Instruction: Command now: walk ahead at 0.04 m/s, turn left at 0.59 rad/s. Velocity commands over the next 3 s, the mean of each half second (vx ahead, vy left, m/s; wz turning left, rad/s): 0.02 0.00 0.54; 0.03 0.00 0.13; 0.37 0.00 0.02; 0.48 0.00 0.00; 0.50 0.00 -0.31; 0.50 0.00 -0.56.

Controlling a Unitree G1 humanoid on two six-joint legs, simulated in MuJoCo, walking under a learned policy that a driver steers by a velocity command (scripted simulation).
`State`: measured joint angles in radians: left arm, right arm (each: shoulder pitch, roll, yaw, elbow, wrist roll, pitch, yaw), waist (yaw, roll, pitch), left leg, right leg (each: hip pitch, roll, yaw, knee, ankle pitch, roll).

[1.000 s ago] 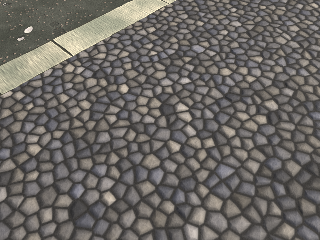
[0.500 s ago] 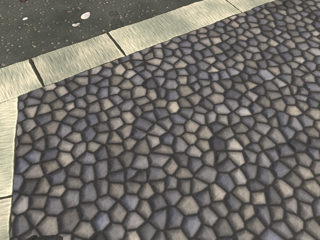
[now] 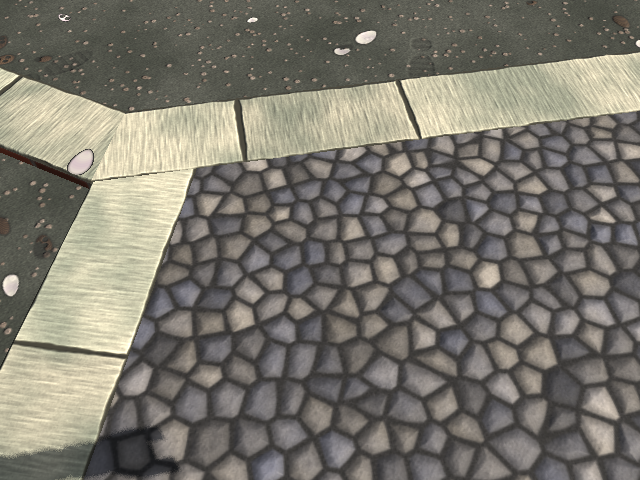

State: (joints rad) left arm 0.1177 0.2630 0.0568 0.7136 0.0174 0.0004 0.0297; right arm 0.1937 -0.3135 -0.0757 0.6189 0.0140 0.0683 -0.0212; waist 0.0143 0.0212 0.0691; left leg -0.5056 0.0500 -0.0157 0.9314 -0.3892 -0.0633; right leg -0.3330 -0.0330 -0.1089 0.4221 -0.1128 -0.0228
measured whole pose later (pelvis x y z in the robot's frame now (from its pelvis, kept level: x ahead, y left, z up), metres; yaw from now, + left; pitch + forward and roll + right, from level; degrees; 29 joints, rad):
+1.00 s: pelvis +0.04 +0.01 -0.01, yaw +18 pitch -1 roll +0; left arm 0.19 0.24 0.02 0.76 0.00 -0.01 0.00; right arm 0.26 -0.25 -0.05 0.68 -0.01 0.01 -0.02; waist 0.00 -0.01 0.00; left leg -0.27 -0.04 -0.11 0.61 -0.36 0.01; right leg -0.22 0.01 0.01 0.58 -0.35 -0.02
